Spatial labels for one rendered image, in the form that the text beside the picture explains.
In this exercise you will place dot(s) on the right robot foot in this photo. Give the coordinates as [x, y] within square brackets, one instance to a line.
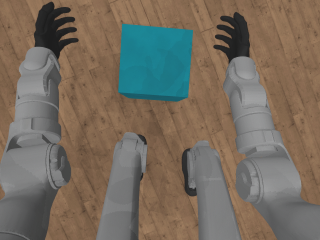
[190, 191]

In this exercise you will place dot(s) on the robot right upper arm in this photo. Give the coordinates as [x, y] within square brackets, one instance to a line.
[272, 185]

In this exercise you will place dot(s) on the carton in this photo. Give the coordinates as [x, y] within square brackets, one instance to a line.
[155, 62]

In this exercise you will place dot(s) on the robot right hand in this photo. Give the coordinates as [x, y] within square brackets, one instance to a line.
[239, 44]

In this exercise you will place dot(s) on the robot left upper arm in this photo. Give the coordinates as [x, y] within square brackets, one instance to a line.
[31, 177]

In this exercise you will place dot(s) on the left robot foot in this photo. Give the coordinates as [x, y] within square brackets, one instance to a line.
[145, 142]

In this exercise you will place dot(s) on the right robot forearm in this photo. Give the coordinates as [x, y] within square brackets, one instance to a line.
[251, 114]

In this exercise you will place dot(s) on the robot left hand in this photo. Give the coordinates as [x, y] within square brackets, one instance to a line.
[47, 35]

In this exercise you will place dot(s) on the robot foot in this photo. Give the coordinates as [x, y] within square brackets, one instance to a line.
[145, 142]
[190, 191]

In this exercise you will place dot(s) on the left robot forearm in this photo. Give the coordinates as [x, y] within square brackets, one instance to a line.
[36, 120]

